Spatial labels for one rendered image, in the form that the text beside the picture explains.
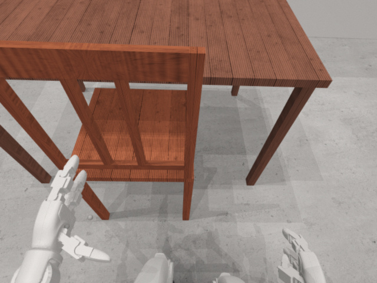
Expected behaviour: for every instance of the chair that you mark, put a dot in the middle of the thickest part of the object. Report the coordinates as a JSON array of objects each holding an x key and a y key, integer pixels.
[{"x": 127, "y": 135}]

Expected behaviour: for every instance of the left robot thigh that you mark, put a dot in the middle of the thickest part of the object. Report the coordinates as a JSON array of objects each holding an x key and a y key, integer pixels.
[{"x": 156, "y": 270}]

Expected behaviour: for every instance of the table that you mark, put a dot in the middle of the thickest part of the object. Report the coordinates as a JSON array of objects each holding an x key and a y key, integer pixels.
[{"x": 247, "y": 43}]

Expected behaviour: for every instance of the right robot hand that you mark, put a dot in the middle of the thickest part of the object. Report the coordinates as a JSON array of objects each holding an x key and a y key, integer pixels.
[{"x": 306, "y": 267}]

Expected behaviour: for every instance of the left robot forearm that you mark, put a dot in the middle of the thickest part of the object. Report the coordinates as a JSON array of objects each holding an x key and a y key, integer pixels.
[{"x": 40, "y": 265}]

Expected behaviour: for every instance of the robot left shin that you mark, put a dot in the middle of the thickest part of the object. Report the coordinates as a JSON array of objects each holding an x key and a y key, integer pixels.
[{"x": 160, "y": 255}]

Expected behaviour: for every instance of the left robot hand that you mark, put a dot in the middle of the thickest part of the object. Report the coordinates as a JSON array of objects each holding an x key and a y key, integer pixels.
[{"x": 58, "y": 210}]

